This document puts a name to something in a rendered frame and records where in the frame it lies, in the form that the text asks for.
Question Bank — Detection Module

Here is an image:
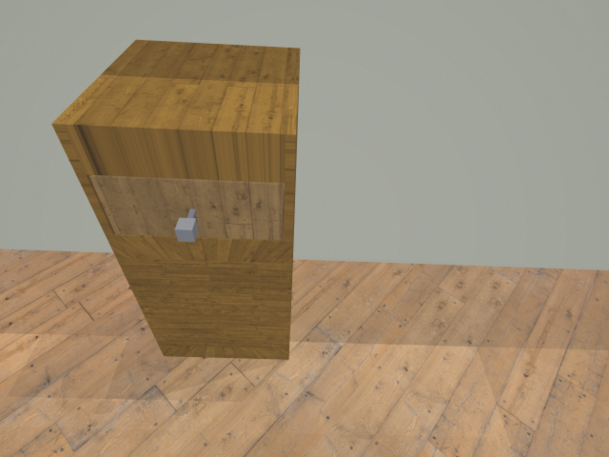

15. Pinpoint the drawer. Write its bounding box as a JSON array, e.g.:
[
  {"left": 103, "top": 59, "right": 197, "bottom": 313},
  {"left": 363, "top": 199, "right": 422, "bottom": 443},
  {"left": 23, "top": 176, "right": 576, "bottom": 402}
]
[{"left": 89, "top": 175, "right": 285, "bottom": 240}]

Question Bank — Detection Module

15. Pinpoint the cabinet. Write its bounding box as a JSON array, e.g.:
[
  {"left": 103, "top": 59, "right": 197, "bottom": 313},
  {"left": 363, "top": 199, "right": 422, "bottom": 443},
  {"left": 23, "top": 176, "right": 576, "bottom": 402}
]
[{"left": 52, "top": 40, "right": 300, "bottom": 360}]

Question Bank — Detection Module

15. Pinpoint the handle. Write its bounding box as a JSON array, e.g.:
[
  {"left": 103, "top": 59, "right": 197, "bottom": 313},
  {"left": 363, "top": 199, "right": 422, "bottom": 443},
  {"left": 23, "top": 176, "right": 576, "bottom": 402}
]
[{"left": 175, "top": 209, "right": 199, "bottom": 242}]

